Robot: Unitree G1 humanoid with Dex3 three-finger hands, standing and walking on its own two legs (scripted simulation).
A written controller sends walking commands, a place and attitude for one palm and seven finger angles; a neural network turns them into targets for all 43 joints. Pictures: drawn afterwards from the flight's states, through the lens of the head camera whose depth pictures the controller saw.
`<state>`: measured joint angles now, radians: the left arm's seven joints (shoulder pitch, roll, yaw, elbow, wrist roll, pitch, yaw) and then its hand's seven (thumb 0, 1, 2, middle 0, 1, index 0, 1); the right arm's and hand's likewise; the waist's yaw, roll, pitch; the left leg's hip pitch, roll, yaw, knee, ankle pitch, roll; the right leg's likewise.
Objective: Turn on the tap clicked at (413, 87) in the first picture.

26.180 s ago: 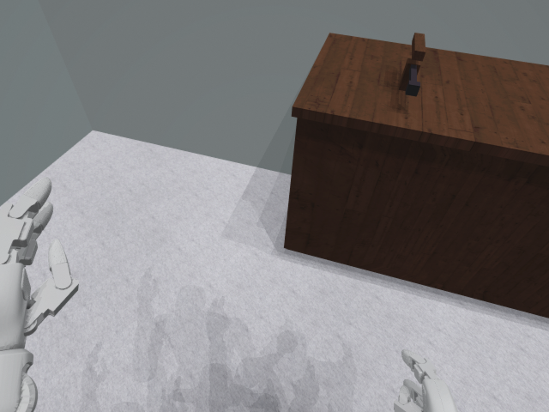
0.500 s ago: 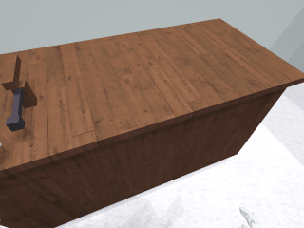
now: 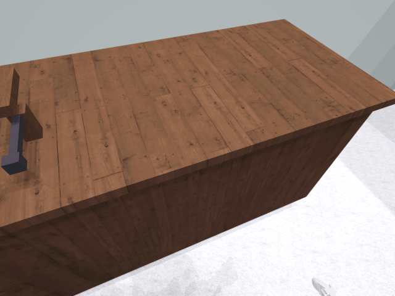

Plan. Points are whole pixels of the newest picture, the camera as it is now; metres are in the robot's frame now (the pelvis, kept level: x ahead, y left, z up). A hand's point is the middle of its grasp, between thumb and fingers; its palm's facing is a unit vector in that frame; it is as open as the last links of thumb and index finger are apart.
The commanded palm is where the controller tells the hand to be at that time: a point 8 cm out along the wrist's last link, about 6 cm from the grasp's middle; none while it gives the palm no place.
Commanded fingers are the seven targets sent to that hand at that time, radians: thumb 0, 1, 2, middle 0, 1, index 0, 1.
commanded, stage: reach beside the lever's end, fingers flat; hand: left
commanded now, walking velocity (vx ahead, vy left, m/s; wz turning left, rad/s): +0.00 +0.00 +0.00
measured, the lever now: (14, 163) +0.31 +0.37 +0.11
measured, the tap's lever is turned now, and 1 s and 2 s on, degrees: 0 0 30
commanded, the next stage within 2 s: push the lever round in 0.12 s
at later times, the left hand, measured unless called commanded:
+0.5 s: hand out of the picture +0.28 +0.39 +0.10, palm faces +0.66 -0.75 -0.08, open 7.8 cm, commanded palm +0.23 +0.41 +0.11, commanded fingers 0.00 0.90 0.90 -0.15 -0.15 -0.15 -0.15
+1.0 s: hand (9, 178) +0.28 +0.37 +0.10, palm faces +0.67 -0.73 -0.08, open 7.8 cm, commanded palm +0.23 +0.38 +0.11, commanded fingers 0.00 0.90 0.90 -0.15 -0.15 -0.15 -0.15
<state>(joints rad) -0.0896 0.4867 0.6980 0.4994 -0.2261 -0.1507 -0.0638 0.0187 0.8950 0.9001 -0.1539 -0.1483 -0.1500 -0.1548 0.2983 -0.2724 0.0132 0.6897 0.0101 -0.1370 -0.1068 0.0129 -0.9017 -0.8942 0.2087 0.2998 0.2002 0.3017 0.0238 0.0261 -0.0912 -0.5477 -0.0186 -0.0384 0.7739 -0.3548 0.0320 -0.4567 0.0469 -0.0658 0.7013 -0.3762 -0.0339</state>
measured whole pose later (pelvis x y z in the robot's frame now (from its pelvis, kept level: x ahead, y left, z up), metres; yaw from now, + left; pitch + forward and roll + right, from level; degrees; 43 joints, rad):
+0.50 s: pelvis -0.01 +0.00 +0.00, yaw +1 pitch +7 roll -2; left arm -0.18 0.48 0.63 0.53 -0.20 -0.09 -0.02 0.02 0.90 0.90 -0.15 -0.15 -0.15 -0.15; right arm 0.25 -0.26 0.04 0.69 0.01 -0.16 -0.13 0.01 -0.90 -0.89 0.21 0.30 0.20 0.30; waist 0.03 0.03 -0.09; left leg -0.55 -0.02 -0.05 0.76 -0.34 0.03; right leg -0.45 0.05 -0.08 0.69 -0.36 -0.04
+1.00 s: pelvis -0.01 -0.02 +0.00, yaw +0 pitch +6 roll -2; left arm -0.14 0.43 0.63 0.47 -0.20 -0.08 0.03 0.02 0.90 0.90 -0.15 -0.15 -0.15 -0.15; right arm 0.25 -0.26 0.02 0.70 0.02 -0.13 -0.13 0.01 -0.90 -0.89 0.21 0.30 0.20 0.30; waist 0.02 0.03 -0.09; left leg -0.52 -0.01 -0.05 0.76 -0.34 0.01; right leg -0.44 0.06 -0.07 0.70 -0.37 -0.05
